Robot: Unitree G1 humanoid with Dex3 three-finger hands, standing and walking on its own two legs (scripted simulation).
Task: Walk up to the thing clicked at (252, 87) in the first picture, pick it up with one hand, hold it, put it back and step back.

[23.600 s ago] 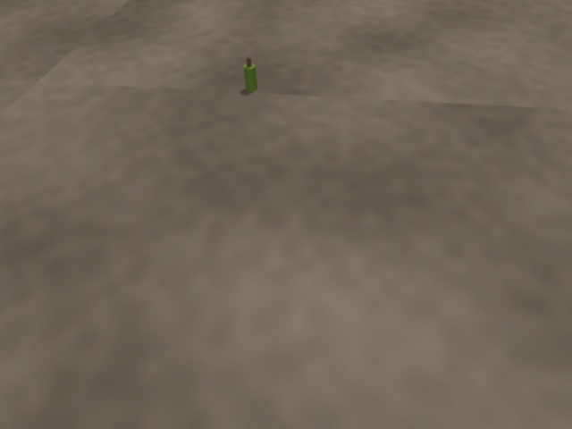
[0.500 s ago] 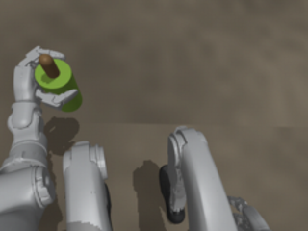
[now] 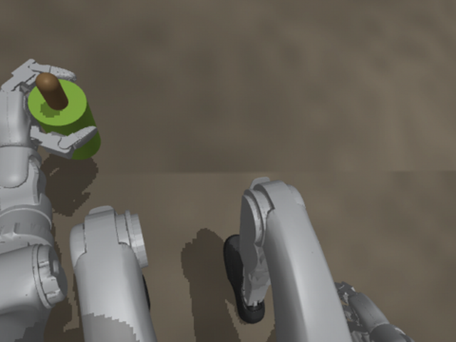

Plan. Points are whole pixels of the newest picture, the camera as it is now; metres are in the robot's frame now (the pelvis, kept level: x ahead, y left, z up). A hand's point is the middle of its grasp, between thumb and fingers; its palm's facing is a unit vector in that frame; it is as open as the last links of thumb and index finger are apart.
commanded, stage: lower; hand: left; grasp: from the side
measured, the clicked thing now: (66, 116) +0.48 +0.21 -0.10
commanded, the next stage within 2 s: loosen in 0.54 s
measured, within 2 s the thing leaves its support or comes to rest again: rests again in 1.44 s
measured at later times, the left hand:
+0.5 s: hand (72, 128) +0.48 +0.21 -0.16, palm faces +0.01 -1.00 -0.04, open 10.3 cm
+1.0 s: hand (78, 132) +0.48 +0.21 -0.18, palm faces +0.01 -1.00 -0.04, open 10.1 cm
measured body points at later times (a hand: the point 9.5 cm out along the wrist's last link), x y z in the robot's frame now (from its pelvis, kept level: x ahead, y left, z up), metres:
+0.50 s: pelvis +0.00 +0.01 -0.02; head +0.25 +0.13 +0.33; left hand +0.47 +0.27 -0.16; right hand +0.08 -0.27 -0.08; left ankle +0.08 +0.13 -0.29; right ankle +0.11 -0.13 -0.29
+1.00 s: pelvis -0.01 +0.01 -0.02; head +0.25 +0.15 +0.31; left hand +0.47 +0.26 -0.18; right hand +0.08 -0.26 -0.07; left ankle +0.08 +0.13 -0.29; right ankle +0.11 -0.13 -0.29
